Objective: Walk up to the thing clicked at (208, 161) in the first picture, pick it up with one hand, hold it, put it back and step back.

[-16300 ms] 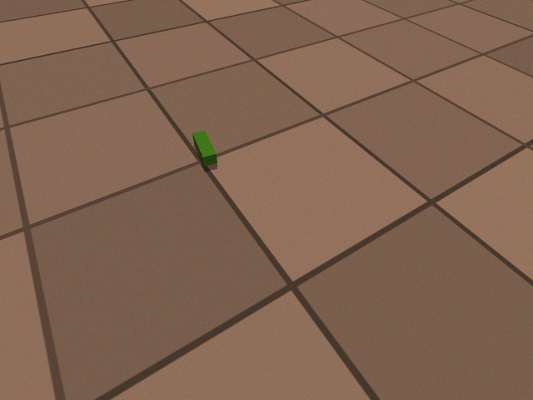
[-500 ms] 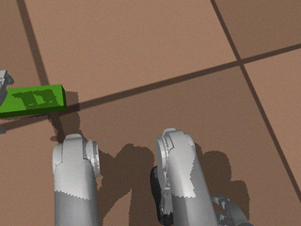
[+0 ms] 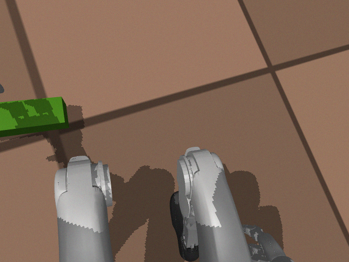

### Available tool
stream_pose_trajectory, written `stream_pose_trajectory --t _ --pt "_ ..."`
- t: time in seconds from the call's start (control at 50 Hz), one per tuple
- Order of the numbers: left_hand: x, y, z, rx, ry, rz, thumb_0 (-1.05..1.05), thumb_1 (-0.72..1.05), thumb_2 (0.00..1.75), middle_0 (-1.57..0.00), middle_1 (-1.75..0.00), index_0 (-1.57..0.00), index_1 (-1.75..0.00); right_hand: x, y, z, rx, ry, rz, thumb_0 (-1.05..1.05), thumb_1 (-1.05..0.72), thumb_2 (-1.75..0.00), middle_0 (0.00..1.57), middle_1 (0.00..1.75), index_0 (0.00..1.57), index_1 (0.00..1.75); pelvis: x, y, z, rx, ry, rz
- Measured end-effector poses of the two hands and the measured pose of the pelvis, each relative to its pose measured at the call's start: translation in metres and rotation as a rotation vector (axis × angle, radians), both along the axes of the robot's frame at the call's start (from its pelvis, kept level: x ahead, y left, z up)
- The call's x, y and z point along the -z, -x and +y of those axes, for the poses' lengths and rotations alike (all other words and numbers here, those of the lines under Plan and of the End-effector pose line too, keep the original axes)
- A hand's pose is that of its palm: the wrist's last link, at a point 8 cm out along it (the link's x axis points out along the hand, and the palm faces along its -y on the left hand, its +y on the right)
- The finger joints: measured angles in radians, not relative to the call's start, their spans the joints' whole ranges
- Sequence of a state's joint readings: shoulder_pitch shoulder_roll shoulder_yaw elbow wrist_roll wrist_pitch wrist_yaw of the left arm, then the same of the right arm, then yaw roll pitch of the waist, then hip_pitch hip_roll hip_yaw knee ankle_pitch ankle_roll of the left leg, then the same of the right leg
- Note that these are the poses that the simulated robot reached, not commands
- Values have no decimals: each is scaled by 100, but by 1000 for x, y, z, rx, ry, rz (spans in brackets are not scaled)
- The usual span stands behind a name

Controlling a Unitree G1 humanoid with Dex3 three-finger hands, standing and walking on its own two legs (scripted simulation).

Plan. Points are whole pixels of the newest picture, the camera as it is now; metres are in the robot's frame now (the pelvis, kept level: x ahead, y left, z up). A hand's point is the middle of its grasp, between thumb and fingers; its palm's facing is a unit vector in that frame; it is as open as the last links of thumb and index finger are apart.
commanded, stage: rise first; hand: left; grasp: from above
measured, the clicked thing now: (21, 117) +0.45 +0.35 -0.29
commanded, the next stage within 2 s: approach in 1.20 s
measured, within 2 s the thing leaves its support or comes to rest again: neither
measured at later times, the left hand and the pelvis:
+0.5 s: hand out of the picture +0.40 +0.38 -0.17, palm faces -0.43 -0.12 -0.89, open 14.2 cm; pelvis +0.00 +0.01 +0.00, yaw -1 degrees
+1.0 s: hand out of the picture +0.40 +0.38 -0.17, palm faces -0.44 -0.12 -0.89, open 14.2 cm; pelvis +0.00 +0.01 +0.00, yaw -1 degrees
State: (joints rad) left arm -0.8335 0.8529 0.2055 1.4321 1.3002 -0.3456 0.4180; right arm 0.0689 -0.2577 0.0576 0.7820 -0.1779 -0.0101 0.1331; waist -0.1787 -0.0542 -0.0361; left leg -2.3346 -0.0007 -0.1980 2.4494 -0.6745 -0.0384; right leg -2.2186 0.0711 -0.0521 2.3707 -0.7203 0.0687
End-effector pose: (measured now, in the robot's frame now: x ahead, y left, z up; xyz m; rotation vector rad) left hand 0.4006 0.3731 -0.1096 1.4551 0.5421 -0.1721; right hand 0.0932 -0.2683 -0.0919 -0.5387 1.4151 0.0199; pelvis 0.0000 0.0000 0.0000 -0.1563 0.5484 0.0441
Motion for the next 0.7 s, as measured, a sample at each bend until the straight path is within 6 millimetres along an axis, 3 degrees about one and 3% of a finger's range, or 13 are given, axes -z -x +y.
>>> stream_pose_trajectory --t 0.42,0.7 --pt "3 -8 9 1 -6 3 0 -57 105 -10 -100 -8 -103 -3 14 5 3 11 28 0 -90 -90 21 29 20 30 3 1 4 2 18 -7" --pt "-6 -6 7 12 -5 6 0 -57 106 -10 -100 -8 -103 -9 7 10 7 -1 -14 0 -90 -90 21 29 20 30 -3 3 6 -1 21 -6"
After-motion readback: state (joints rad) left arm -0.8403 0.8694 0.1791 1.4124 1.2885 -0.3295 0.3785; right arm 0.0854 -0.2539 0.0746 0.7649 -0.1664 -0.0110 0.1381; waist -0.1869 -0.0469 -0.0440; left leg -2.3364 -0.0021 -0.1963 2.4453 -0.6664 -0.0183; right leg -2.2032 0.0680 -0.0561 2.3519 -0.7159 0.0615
